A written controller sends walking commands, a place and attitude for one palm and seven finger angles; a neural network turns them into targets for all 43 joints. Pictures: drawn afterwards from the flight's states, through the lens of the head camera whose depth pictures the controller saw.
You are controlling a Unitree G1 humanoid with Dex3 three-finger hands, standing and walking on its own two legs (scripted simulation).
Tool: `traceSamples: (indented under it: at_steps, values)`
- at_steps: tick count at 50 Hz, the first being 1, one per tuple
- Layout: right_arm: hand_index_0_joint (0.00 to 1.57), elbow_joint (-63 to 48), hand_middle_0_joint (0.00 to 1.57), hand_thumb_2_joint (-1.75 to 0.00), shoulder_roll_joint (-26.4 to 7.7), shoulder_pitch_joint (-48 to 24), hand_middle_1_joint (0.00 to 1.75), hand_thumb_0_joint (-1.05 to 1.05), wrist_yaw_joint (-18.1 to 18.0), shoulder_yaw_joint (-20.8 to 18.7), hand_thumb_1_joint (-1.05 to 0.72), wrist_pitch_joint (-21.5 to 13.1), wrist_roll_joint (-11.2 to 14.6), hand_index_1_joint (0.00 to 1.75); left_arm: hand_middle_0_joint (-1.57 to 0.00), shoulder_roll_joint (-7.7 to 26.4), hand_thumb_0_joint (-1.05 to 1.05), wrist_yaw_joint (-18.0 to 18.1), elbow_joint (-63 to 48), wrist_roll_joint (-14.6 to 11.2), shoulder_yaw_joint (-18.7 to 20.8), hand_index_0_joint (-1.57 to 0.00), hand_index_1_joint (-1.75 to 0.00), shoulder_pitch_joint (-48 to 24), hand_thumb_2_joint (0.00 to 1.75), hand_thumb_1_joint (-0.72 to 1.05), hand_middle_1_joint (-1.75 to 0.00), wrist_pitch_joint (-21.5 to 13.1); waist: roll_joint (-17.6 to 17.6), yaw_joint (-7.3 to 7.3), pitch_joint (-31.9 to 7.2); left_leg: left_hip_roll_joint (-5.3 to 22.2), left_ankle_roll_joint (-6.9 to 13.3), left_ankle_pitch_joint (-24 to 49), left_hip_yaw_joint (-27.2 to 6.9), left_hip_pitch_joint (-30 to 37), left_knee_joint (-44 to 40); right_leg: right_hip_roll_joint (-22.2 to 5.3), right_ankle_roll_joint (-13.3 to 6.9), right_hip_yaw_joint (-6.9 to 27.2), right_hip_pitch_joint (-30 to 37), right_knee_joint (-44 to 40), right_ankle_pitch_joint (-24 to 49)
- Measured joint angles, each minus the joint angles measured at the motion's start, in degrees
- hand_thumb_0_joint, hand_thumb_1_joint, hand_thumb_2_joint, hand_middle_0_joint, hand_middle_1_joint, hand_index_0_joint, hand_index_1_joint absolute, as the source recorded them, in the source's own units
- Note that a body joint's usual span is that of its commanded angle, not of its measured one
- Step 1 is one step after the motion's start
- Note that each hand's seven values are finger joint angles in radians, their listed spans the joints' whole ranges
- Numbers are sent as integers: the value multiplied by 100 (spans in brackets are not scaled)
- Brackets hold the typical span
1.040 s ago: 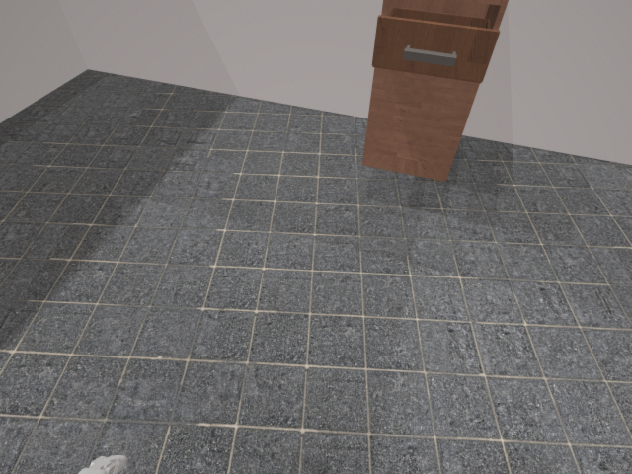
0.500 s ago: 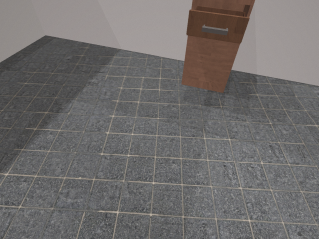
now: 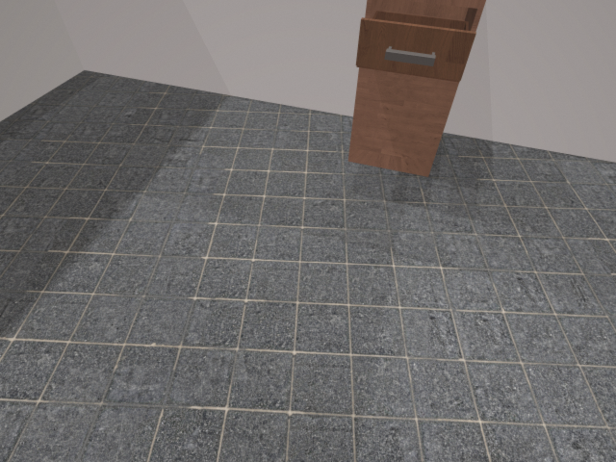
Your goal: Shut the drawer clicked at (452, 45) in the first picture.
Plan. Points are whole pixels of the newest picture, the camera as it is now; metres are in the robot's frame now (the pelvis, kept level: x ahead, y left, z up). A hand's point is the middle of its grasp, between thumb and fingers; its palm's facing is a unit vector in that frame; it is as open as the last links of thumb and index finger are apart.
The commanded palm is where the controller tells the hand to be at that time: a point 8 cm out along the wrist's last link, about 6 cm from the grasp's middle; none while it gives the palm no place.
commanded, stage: look at it before walking up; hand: left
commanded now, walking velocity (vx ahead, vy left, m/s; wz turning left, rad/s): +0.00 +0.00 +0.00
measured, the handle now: (410, 54) +1.40 -0.29 -0.06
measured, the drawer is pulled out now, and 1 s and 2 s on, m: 0.25 0.25 0.25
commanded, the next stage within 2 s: walk to a spot facing it in 0.40 s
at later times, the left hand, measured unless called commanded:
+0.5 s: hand out of the picture +0.08 +0.25 -0.16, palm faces -0.03 -0.94 -0.33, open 7.4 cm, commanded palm none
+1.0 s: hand out of the picture +0.08 +0.14 -0.17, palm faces -0.12 -0.98 -0.17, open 7.4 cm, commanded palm none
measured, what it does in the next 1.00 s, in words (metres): walks ahead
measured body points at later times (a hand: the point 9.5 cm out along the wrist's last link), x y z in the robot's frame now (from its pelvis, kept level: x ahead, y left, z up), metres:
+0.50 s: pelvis +0.01 +0.00 +0.00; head +0.02 +0.00 +0.45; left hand +0.08 +0.30 -0.13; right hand +0.09 -0.30 -0.13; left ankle +0.01 +0.12 -0.74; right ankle +0.01 -0.12 -0.74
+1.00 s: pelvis +0.11 -0.04 +0.00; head +0.13 -0.05 +0.44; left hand +0.09 +0.19 -0.15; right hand +0.10 -0.29 -0.16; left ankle +0.13 +0.09 -0.67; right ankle +0.04 -0.12 -0.75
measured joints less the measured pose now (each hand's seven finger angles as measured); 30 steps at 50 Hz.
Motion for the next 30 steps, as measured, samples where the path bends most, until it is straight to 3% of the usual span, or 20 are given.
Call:
traceSamples:
  at_steps: [30]
  values:
    - [20, -35, 20, -90, 59, -54, 30, 0, -38, 14, -91, 41, -32, 30, -20, -49, 1, 34, 18, 14, 31, -20, -30, 157, 90, 90, -30, 79, -13, 95, -28, 40, -17, -130, 95, 56, 25, 40, -4, 92, 1, 48, -101]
